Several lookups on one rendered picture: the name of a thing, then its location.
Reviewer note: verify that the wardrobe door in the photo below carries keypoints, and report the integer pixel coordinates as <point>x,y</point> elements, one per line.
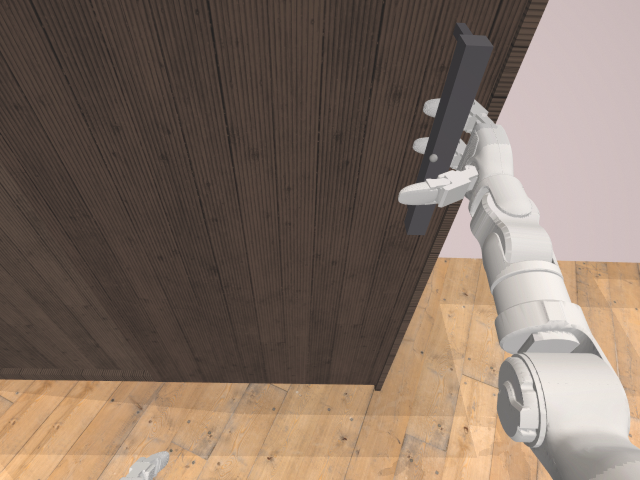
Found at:
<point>49,317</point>
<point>224,174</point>

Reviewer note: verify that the right robot hand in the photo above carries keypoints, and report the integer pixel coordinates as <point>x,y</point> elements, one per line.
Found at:
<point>487,153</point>

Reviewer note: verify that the handle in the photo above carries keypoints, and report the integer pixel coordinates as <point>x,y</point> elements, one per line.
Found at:
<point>467,68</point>

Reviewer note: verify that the left robot hand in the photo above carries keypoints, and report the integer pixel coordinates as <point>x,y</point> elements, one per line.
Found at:
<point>147,468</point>

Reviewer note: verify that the right robot forearm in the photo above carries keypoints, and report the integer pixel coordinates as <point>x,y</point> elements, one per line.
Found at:
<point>535,313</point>

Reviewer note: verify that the right robot upper arm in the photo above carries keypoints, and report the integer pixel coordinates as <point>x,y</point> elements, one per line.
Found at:
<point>570,410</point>

